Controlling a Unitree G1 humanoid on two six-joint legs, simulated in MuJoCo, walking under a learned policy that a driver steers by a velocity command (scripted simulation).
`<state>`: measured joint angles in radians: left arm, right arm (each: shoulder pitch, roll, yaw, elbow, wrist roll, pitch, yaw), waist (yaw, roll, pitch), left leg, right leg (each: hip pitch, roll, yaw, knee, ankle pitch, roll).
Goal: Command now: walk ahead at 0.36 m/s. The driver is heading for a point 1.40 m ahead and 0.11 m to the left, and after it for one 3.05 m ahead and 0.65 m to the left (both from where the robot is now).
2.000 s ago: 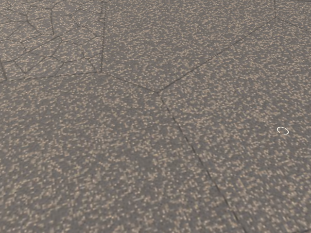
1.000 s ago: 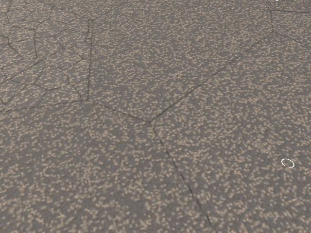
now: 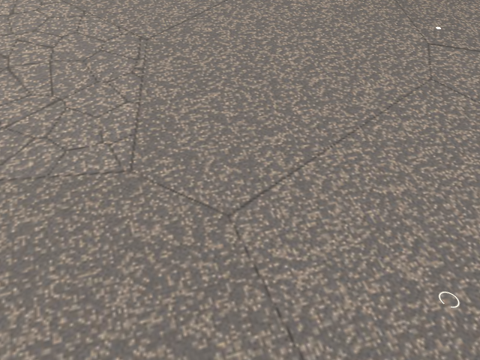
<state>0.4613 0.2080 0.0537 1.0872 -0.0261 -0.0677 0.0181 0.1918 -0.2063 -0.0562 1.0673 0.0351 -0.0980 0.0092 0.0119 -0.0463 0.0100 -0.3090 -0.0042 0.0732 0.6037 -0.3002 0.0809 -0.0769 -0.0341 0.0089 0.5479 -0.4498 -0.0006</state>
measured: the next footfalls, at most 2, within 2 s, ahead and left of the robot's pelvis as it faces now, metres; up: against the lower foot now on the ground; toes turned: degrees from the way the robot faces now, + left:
right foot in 0.52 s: +0.45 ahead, -0.12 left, +0.00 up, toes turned -2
left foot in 0.96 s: +0.57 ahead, +0.10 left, +0.00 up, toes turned +1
